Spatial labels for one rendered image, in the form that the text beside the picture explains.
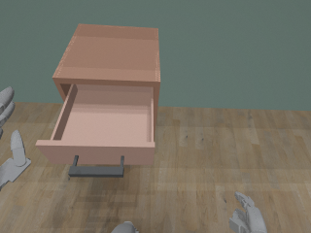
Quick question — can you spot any left robot shin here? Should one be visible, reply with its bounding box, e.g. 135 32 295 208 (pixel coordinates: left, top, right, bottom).
123 221 133 225

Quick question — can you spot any handle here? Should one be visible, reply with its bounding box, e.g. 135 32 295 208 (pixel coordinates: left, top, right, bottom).
68 155 124 178

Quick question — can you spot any left robot hand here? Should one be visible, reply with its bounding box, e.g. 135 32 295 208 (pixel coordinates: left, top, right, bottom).
0 86 31 191

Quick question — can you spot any cabinet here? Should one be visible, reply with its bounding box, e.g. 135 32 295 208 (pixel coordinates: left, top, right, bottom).
52 23 160 141

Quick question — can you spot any robot left thigh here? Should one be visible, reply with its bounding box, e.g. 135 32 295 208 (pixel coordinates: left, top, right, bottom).
111 223 139 233

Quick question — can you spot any right robot hand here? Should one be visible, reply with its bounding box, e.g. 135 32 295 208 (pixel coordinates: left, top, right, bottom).
229 191 267 233

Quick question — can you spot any drawer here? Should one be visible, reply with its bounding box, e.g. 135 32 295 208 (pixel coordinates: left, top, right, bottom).
35 83 156 165

